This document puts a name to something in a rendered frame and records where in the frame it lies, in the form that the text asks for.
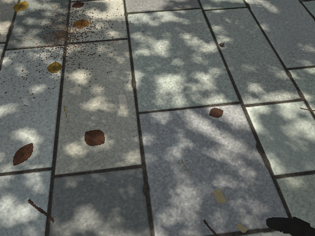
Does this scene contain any robot right hand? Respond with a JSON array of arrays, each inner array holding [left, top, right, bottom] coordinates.
[[266, 216, 315, 236]]

